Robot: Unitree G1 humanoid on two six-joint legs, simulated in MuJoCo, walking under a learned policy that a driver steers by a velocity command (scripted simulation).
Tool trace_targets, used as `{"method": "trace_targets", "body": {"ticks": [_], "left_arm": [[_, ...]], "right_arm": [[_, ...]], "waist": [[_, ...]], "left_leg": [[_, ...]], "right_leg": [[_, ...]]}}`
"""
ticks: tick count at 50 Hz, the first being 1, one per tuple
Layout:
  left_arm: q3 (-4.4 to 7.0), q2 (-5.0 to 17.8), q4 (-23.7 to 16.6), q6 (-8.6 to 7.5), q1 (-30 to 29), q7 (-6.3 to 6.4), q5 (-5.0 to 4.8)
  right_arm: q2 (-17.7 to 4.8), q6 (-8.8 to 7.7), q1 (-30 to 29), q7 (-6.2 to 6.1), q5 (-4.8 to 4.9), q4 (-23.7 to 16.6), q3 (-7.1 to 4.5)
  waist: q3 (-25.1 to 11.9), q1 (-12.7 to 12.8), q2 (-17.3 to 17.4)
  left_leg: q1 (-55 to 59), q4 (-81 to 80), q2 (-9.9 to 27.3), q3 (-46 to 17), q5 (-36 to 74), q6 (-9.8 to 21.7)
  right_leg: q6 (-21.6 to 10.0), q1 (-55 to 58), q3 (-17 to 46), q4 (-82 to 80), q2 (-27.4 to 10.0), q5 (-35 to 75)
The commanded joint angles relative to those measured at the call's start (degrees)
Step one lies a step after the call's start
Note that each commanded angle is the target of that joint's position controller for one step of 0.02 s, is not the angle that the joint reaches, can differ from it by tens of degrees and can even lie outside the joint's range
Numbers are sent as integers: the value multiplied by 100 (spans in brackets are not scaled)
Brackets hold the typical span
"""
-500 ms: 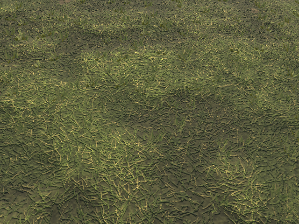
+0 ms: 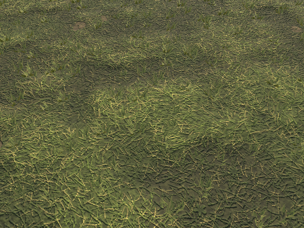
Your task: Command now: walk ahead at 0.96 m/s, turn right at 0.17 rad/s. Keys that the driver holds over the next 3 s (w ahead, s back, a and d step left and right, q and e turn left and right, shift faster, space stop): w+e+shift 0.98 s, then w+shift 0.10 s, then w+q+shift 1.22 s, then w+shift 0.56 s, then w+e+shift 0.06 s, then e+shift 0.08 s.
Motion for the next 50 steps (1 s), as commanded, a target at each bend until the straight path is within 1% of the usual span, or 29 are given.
{"method": "trace_targets", "body": {"ticks": [1, 4, 7, 10, 12, 13, 14, 15, 16, 17, 18, 19, 21, 24, 27, 28, 29, 32, 33, 34, 35, 36, 37, 38, 39, 41, 43, 45, 50], "left_arm": [[45, 425, -147, -249, 115, 3, -127], [84, 496, -99, -299, 406, 13, -186], [160, 728, -47, -355, 607, 47, -259], [197, 886, 29, -315, 715, 85, -253], [247, 1125, 49, -265, 688, 126, -176], [285, 1274, 36, -225, 561, 121, -113], [274, 1148, -56, -229, 321, 109, -86], [81, 229, -310, -276, 522, 98, -165], [-14, -6, -633, -259, 887, 50, -449], [58, 456, -528, -153, 255, 107, -317], [75, 506, -533, -102, -112, 65, -231], [78, 434, -528, -46, -301, 3, -187], [34, 167, -652, 147, -393, -119, -27], [-44, 0, -1018, 350, -1094, -237, 1], [-138, 63, -1431, 367, -1698, -341, -35], [-114, 201, -1342, 387, -1795, -349, -87], [-192, 91, -1578, 370, -2008, -402, -62], [-177, 297, -1513, 310, -2240, -416, -47], [-105, 470, -1290, 323, -1758, -397, -167], [-64, 518, -1222, 285, -936, -357, -112], [97, 826, -845, 281, 614, -237, -183], [286, 1095, -375, 261, 1659, -55, -205], [398, 1317, -231, 305, 1066, 91, -200], [551, 2008, -435, 433, 237, 151, -80], [604, 2094, -716, 420, 251, 113, -47], [461, 1389, -630, 307, 21, 124, -74], [329, 1004, -628, 90, -191, 179, -151], [260, 884, -609, -62, -101, 165, -212], [304, 944, -426, -124, 436, 86, -219]], "right_arm": [[-239, 76, -224, 83, -127, -488, 25], [-306, -5, -1323, 131, -67, -878, 104], [-197, -65, -1868, 206, 43, -1009, 184], [-402, -62, -2030, 91, 51, -1091, 117], [-733, -98, -1278, -43, 44, -911, -30], [-965, -124, -277, -144, 73, -635, -148], [-1274, -138, 872, -280, 18, -379, -291], [-1721, -159, 1740, -383, -230, -311, -444], [-1903, -108, 1288, -306, -216, -374, -501], [-1278, -84, 632, -269, -140, -440, -439], [-805, -108, 320, -251, -88, -427, -336], [-617, -115, 258, -239, -114, -320, -298], [-370, -188, 461, -241, -30, -27, -220], [-162, -317, 587, -165, 151, 252, -184], [-367, -433, 375, -152, 88, 265, -218], [-342, -416, 399, -173, 70, 300, -220], [-630, -454, 472, -181, 70, 285, -256], [-929, -364, 819, -260, 97, 355, -320], [-1033, -307, 840, -343, 101, 250, -338], [-1527, -241, 489, -359, 98, 151, -448], [-1786, -103, -120, -347, 90, 48, -576], [-1580, 54, -87, -222, 193, 71, -584], [-834, 114, -64, -90, 127, 6, -410], [-340, 14, 372, -55, 28, -598, -295], [-597, -169, 225, -134, -26, -931, -246], [-731, -304, -90, -197, -29, -843, -225], [-626, -115, -182, -219, -174, -848, -167], [-531, 74, -354, -170, -211, -897, -124], [-151, 55, -1865, -59, -15, -1538, 96]], "waist": [[649, -277, -437], [943, -33, -168], [735, 158, -242], [446, 207, -374], [-252, -153, -596], [-831, -644, -615], [-1368, -1209, -545], [-2294, -1180, 671], [-2935, -629, 2137], [-1795, -614, 1050], [-1024, -566, 387], [-643, -469, 24], [-278, -210, 297], [184, -106, 240], [538, 108, 309], [500, 34, 51], [719, 137, 205], [607, 140, 16], [-76, 325, 170], [-168, 957, 546], [-717, 1855, 759], [-1096, 2073, 361], [-159, 1421, -804], [-166, 269, -2167], [-1086, 368, -1046], [-1, 6, 166], [162, -290, 273], [180, -334, 319], [328, 303, -156]], "left_leg": [[-1249, -462, 576, 42, 379, -278], [-1316, -2161, 518, 377, 1387, -632], [-153, -3500, 164, 633, 2340, -654], [58, -4046, -48, 571, 2171, -537], [1067, -4165, -386, 538, 1158, -415], [2189, -4149, -456, 556, 655, -355], [3664, -3941, 117, 163, 164, -299], [5066, -4193, 1808, -1841, -2372, -150], [5411, -5656, 2649, -4719, -3521, 297], [4606, -5776, 2210, -3912, -3651, 181], [3781, -5635, 1985, -2751, -2439, 121], [3163, -5722, 1732, -1958, -1304, 14], [2514, -5869, 1505, -916, -406, -77], [2229, -6179, 1245, 301, 668, -295], [1855, -6486, 1113, 1228, 1568, -297], [2054, -6571, 719, 1642, 1845, -389], [1937, -6608, 1030, 1748, 2392, -370], [2702, -6134, 957, 2175, 5359, -464], [3024, -5474, 921, 2200, 7072, -473], [2957, -4530, 1304, 2145, 7636, -490], [3149, -3227, 1507, 2120, 7964, -375], [2788, -1439, 1317, 2148, 6717, -311], [1155, 537, 348, 1951, 1312, -407], [-1612, 2411, -532, 1387, -1544, -825], [-2194, 2347, -341, 291, -1419, -821], [-2013, 1148, 96, -28, -810, -737], [-1290, 404, 339, -126, -692, -850], [-882, -380, 460, 0, -791, -1021], [-308, -3004, 45, 532, 1511, -925]], "right_leg": [[-803, -223, 2321, -2426, -1407, -1420], [-861, -280, 1817, -2752, -1110, -151], [-689, -212, 1594, -2838, -1030, 1330], [-577, 956, 1664, -2277, -1198, 2995], [-368, 1487, 1673, -994, -1226, 4867], [-279, 1269, 1622, 268, -1116, 4999], [-216, 261, 1564, 1814, -848, 3997], [-200, -1140, 1244, 4010, -353, 778], [-159, -2364, 1189, 5250, 22, -1180], [-231, -2891, 1134, 5403, -453, -560], [-195, -2910, 1046, 5092, -692, -96], [-143, -2687, 1026, 4860, -861, 28], [-31, -2557, 993, 4734, -1100, 38], [41, -3007, 782, 4565, -1238, 389], [35, -2926, 509, 3556, -1226, 1286], [-23, -2808, 188, 3314, -959, 1451], [-130, -2615, 150, 2599, -1119, 1577], [-414, -1811, -623, 1701, -478, 1610], [-463, -1020, -739, 1818, -84, 1492], [-621, -577, -468, 1676, -130, 1089], [-787, 184, -354, 1775, -33, 658], [-868, 1413, -237, 1267, 168, 526], [-1000, 1621, 422, 971, 20, 270], [-1883, 2934, 3091, 514, -880, 1488], [-2213, 3429, 4695, -696, -1434, 224], [-1692, 1995, 4591, -1486, -1434, -193], [-1512, 959, 3744, -1418, -992, 839], [-1459, 267, 3297, -1578, -707, 1047], [-946, -14, 2679, -1624, -231, 3023]]}}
